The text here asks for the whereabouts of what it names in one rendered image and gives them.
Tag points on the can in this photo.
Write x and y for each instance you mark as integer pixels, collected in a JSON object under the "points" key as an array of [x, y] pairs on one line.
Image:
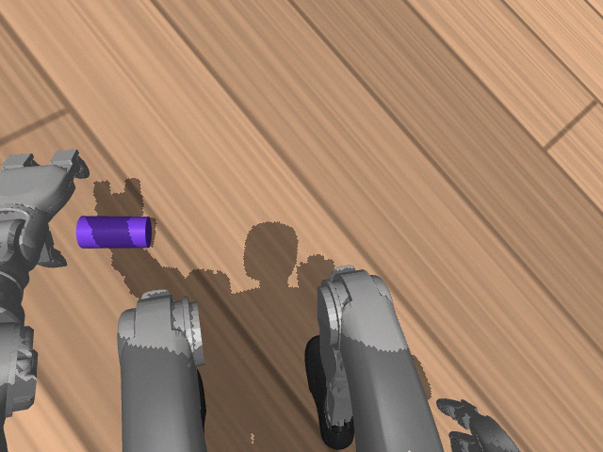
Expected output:
{"points": [[94, 232]]}

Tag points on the right robot hand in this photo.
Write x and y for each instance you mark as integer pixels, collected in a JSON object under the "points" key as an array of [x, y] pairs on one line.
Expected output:
{"points": [[487, 434]]}

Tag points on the left robot hand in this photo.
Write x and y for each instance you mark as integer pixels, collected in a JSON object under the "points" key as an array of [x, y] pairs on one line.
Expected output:
{"points": [[45, 189]]}

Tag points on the right robot foot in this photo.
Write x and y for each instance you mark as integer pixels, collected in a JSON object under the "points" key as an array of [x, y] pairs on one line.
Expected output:
{"points": [[335, 437]]}

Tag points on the left robot arm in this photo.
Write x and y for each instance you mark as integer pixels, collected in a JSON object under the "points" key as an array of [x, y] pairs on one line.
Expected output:
{"points": [[23, 232]]}

